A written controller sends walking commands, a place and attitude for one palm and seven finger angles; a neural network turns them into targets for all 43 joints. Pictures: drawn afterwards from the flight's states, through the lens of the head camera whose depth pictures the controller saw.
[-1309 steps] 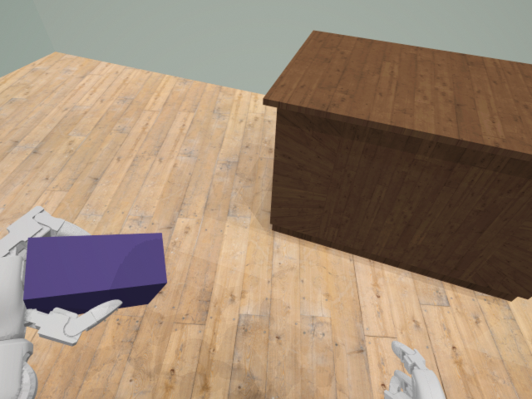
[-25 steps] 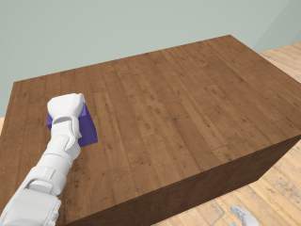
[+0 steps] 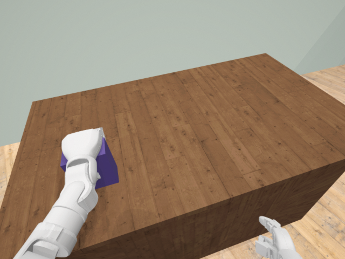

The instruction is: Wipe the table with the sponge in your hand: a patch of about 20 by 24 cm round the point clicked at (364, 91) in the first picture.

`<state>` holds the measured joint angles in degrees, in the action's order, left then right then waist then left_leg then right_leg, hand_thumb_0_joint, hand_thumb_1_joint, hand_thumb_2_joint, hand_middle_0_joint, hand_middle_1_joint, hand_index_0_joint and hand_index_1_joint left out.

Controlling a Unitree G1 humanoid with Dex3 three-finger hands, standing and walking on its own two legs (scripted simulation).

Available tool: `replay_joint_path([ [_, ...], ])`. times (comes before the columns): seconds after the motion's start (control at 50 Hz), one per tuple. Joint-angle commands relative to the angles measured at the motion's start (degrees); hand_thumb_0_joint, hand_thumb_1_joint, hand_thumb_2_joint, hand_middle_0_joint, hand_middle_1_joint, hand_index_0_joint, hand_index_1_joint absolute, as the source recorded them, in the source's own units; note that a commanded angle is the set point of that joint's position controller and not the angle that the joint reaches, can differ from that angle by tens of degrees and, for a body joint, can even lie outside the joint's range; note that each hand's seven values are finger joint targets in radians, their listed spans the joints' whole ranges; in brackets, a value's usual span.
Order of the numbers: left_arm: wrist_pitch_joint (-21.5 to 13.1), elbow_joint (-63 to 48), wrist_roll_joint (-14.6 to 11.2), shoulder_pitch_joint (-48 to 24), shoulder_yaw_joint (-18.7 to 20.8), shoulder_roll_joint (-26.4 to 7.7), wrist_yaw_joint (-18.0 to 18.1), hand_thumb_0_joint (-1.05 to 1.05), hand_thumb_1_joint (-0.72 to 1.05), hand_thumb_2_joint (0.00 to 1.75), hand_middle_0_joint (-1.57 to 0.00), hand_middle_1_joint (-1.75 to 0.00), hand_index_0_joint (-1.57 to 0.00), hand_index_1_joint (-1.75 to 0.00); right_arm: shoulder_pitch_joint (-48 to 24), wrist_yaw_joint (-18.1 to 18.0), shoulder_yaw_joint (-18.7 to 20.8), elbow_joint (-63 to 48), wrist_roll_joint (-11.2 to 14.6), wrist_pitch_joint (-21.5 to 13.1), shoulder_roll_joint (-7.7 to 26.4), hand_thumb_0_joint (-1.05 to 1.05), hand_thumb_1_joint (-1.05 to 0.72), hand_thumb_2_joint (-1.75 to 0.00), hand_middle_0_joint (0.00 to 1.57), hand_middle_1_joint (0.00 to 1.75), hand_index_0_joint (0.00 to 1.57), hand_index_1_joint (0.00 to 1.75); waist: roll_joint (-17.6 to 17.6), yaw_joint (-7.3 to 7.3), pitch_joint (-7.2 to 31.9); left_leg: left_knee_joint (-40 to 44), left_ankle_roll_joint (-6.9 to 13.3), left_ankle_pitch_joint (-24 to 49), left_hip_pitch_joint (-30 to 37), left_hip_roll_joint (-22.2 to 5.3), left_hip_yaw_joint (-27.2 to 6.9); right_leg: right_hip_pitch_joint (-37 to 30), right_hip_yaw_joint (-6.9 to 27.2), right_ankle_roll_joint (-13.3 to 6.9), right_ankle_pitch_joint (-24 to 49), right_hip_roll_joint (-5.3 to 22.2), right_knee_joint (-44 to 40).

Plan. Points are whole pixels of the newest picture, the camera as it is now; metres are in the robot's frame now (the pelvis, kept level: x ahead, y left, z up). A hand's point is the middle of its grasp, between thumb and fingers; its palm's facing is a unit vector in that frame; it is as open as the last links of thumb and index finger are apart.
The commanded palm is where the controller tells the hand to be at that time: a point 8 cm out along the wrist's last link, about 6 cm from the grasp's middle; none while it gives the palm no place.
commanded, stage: wipe back along the middle lane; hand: left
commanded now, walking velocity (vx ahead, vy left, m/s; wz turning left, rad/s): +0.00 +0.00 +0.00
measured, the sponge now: (95, 170) +0.33 +0.26 +0.01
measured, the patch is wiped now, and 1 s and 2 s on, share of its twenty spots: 0.55 0.55 0.75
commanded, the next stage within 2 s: slide across to the third lane in 0.96 s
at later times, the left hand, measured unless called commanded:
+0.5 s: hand (93, 169) +0.30 +0.23 +0.07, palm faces +0.03 -0.05 -1.00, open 10.1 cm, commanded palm +0.25 +0.21 +0.10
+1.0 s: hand (94, 184) +0.26 +0.21 +0.07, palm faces +0.06 -0.10 -0.99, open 10.1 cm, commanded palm +0.21 +0.20 +0.10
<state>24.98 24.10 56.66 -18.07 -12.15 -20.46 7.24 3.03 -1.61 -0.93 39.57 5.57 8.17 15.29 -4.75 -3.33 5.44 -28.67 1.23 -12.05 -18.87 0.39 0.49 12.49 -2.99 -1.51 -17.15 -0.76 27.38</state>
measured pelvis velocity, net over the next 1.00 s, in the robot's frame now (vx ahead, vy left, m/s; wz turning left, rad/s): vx -0.01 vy -0.01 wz -0.03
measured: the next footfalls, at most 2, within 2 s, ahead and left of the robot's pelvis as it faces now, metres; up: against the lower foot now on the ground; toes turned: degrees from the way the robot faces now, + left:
none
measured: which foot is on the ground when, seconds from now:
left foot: down 0.00-1.00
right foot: down 0.00-1.00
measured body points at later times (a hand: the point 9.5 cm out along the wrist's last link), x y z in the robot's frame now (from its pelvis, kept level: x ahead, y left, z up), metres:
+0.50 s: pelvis +0.00 +0.00 +0.00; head -0.03 -0.04 +0.45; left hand +0.29 +0.23 +0.12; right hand +0.21 -0.23 -0.10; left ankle +0.03 +0.11 -0.74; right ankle -0.03 -0.10 -0.74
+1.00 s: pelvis -0.01 -0.01 +0.00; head -0.04 -0.05 +0.44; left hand +0.25 +0.21 +0.12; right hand +0.23 -0.22 -0.08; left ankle +0.03 +0.11 -0.74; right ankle -0.03 -0.10 -0.74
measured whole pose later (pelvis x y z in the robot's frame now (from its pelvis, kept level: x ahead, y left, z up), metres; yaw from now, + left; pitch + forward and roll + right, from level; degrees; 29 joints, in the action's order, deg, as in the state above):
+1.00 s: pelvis -0.01 -0.01 +0.00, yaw -1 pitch -2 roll +0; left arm 30.2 -0.7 56.6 1.3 -14.7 -19.2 6.3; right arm 0.3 0.7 -1.8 38.0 5.2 7.3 14.9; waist -5.9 -5.0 3.9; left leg -29.8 0.3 -12.7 -15.4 -0.6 1.5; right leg 10.2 -1.7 -2.5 -18.2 -1.7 30.1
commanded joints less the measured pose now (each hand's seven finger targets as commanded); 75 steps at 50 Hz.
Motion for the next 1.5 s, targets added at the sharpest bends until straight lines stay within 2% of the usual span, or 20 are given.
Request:
replay_joint_path([
  [0.0,0.2,-5.4,-1.3,-11.8,5.2,-8.3,-0.7,0.00,0.10,1.30,-1.20,-1.60,-1.20,-1.60,-9.4,-0.6,2.0,-8.5,-0.3,-2.2,6.9,0.00,-0.90,-0.90,0.20,0.30,0.20,0.30,5.6,-0.03,7.7,2.3,0.9,8.1,8.3,1.1,-3.3,2.5,4.2,-2.6,13.4,-0.7,-4.6],
  [0.02,0.1,-6.2,-1.5,-11.5,0.9,-3.2,-1.0,0.00,0.10,1.30,-1.20,-1.60,-1.20,-1.60,-9.0,-0.4,1.9,-9.3,-0.3,-2.3,6.2,0.00,-0.90,-0.90,0.20,0.30,0.20,0.30,5.9,0.55,8.3,2.1,1.1,8.0,8.4,1.1,-2.9,2.6,2.9,-2.3,12.6,-0.8,-4.2],
  [0.1,0.1,-6.9,-1.6,-8.6,5.2,-7.7,-0.8,0.00,0.10,1.30,-1.20,-1.60,-1.20,-1.60,-9.6,-0.3,2.0,-9.1,-0.4,-2.5,6.7,0.00,-0.90,-0.90,0.20,0.30,0.20,0.30,6.8,-0.54,8.0,1.8,1.0,8.1,8.0,1.3,-3.2,1.8,4.8,-2.6,14.1,-0.9,-4.2],
  [0.12,0.2,-8.4,-2.1,-7.4,2.2,-4.0,-1.0,0.00,0.10,1.30,-1.20,-1.60,-1.20,-1.60,-9.6,-0.2,1.9,-10.0,-0.4,-2.6,6.2,0.00,-0.90,-0.90,0.20,0.30,0.20,0.30,6.7,-0.26,9.1,1.6,1.2,8.5,8.0,1.4,-2.8,0.9,3.6,-2.3,14.5,-0.9,-3.8],
  [0.2,0.5,-9.7,-2.2,-5.8,4.5,-6.6,-0.9,0.00,0.10,1.30,-1.20,-1.60,-1.20,-1.60,-10.5,0.0,2.0,-9.6,-0.4,-2.9,6.5,0.00,-0.90,-0.90,0.20,0.30,0.20,0.30,7.0,-0.74,7.0,2.0,1.0,7.3,7.5,1.3,-3.3,1.9,4.8,-2.5,13.2,-1.0,-4.2],
  [0.24,0.9,-11.0,-2.6,-5.6,1.0,-2.8,-1.2,0.00,0.10,1.30,-1.20,-1.60,-1.20,-1.60,-10.9,0.1,1.6,-10.2,-0.1,-3.1,5.8,0.00,-0.90,-0.90,0.20,0.30,0.20,0.30,7.9,-0.47,7.1,1.9,1.2,7.3,7.8,1.3,-3.2,2.0,3.8,-2.2,12.8,-1.0,-4.1],
  [0.3,1.2,-12.4,-2.7,-1.7,4.6,-6.6,-0.9,0.00,0.10,1.30,-1.20,-1.60,-1.20,-1.60,-11.3,0.2,2.0,-10.0,-0.4,-3.3,6.5,0.00,-0.90,-0.90,0.20,0.30,0.20,0.30,7.0,-1.43,7.9,1.5,1.0,8.4,8.0,1.5,-3.3,0.6,5.5,-2.5,14.9,-1.1,-3.8],
  [0.32,1.5,-13.9,-3.2,-0.7,0.9,-2.0,-1.1,0.00,0.10,1.30,-1.20,-1.60,-1.20,-1.60,-11.2,0.5,1.8,-10.8,-0.3,-3.3,5.8,0.00,-0.90,-0.90,0.20,0.30,0.20,0.30,7.2,-0.84,7.8,1.4,1.2,8.6,7.9,1.4,-2.7,0.6,4.1,-2.2,15.0,-1.1,-3.5],
  [0.38,1.7,-16.4,-3.0,3.0,-0.3,-1.0,-1.3,0.00,0.10,1.30,-1.20,-1.60,-1.20,-1.60,-12.1,1.3,1.8,-11.0,-0.2,-3.7,5.6,0.00,-0.90,-0.90,0.20,0.30,0.20,0.30,7.5,-1.14,8.1,0.9,1.1,10.7,8.6,1.3,-3.1,0.4,4.6,-2.3,17.8,-1.0,-2.9],
  [0.72,5.1,-26.3,-2.8,11.4,-1.1,-1.2,-2.0,0.00,0.10,1.30,-1.20,-1.60,-1.20,-1.60,-16.0,2.0,1.0,-12.5,-0.3,-3.5,4.8,0.00,-0.90,-0.90,0.20,0.30,0.20,0.30,6.5,-2.17,5.3,1.1,1.1,9.6,9.0,1.3,-2.9,-0.2,5.4,-2.5,16.1,-1.5,-2.5],
  [0.8,5.2,-27.7,-2.6,12.9,2.4,-5.5,-2.1,0.00,0.10,1.30,-1.20,-1.60,-1.20,-1.60,-16.9,1.7,1.0,-12.0,-0.5,-3.7,5.3,0.00,-0.90,-0.90,0.20,0.30,0.20,0.30,6.7,-2.55,3.8,1.3,0.8,8.4,8.7,1.2,-3.3,0.2,7.4,-2.7,14.8,-1.4,-3.1],
  [0.82,5.6,-28.4,-2.5,13.0,-1.5,-1.3,-2.4,0.00,0.10,1.30,-1.20,-1.60,-1.20,-1.60,-17.0,1.9,0.6,-12.8,-0.3,-3.6,4.6,0.00,-0.90,-0.90,0.20,0.30,0.20,0.30,6.2,-2.23,3.9,1.5,1.0,8.0,8.6,1.3,-3.0,0.3,6.0,-2.4,13.4,-1.4,-3.0],
  [0.9,5.2,-29.3,-2.2,14.7,1.6,-4.8,-2.3,0.00,0.10,1.30,-1.20,-1.60,-1.20,-1.60,-17.5,1.9,1.0,-12.4,-0.7,-4.1,5.1,0.00,-0.90,-0.90,0.20,0.30,0.20,0.30,6.4,-3.02,3.8,1.3,0.9,7.9,9.2,1.2,-3.4,0.5,7.4,-2.7,13.2,-1.5,-3.3],
  [0.92,5.3,-30.3,-2.6,16.0,-2.1,-0.5,-2.5,0.00,0.10,1.30,-1.20,-1.60,-1.20,-1.60,-17.3,2.2,0.8,-13.2,-0.5,-4.0,4.4,0.00,-0.90,-0.90,0.20,0.30,0.20,0.30,6.4,-2.53,4.8,1.2,1.1,8.0,9.1,1.2,-2.9,0.1,6.1,-2.4,12.9,-1.5,-3.0],
  [0.96,5.1,-29.5,-2.4,17.8,-2.3,-0.6,-2.7,0.00,0.10,1.30,-1.20,-1.60,-1.20,-1.60,-17.8,2.4,0.7,-12.9,-0.4,-4.1,4.4,0.00,-0.90,-0.90,0.20,0.30,0.20,0.30,8.7,-2.67,3.4,1.1,1.0,8.1,9.3,1.1,-3.3,0.9,6.5,-2.4,12.5,-1.4,-3.6],
  [1.1,5.1,-34.1,-2.0,13.0,-1.4,-2.6,-1.9,0.00,0.10,1.30,-1.20,-1.60,-1.20,-1.60,-18.9,2.3,1.3,-12.6,-0.9,-4.4,4.6,0.00,-0.90,-0.90,0.20,0.30,0.20,0.30,7.2,-2.47,3.4,1.3,1.2,7.2,10.1,1.0,-3.4,1.3,8.2,-2.7,12.2,-1.3,-4.1],
  [1.14,5.5,-33.2,-1.7,10.5,-4.9,0.9,-2.1,0.00,0.10,1.30,-1.20,-1.60,-1.20,-1.60,-19.1,2.4,0.9,-12.4,-0.6,-4.7,3.9,0.00,-0.90,-0.90,0.20,0.30,0.20,0.30,8.1,-1.90,3.4,1.2,1.4,6.9,10.6,0.9,-3.3,2.3,7.2,-2.6,10.7,-1.3,-4.2],
  [1.2,5.2,-33.9,-1.6,6.5,-2.3,-2.5,-2.1,0.00,0.10,1.30,-1.20,-1.60,-1.20,-1.60,-19.4,1.9,1.2,-11.6,-0.9,-4.9,4.4,0.00,-0.90,-0.90,0.20,0.30,0.20,0.30,6.7,-2.12,3.4,2.0,1.4,5.6,10.9,0.8,-3.5,2.1,8.2,-2.9,9.0,-1.3,-4.9],
  [1.26,4.6,-32.6,-1.7,4.9,-6.8,2.2,-2.4,0.00,0.10,1.30,-1.20,-1.60,-1.20,-1.60,-19.6,1.8,1.0,-11.8,-0.7,-5.7,3.5,0.00,-0.90,-0.90,0.20,0.30,0.20,0.30,6.8,-2.02,3.9,1.9,1.6,5.4,11.8,0.9,-3.4,2.7,6.9,-2.7,7.0,-1.3,-5.1],
  [1.48,5.6,-27.9,-0.7,-4.8,-9.8,5.2,-0.6,0.00,0.10,1.30,-1.20,-1.60,-1.20,-1.60,-20.8,2.5,0.8,-10.1,-0.4,-6.0,3.2,0.00,-0.90,-0.90,0.20,0.30,0.20,0.30,8.3,-1.97,4.6,2.8,1.0,3.6,11.5,0.8,-2.8,3.2,6.3,-2.6,4.6,-0.9,-5.5],
])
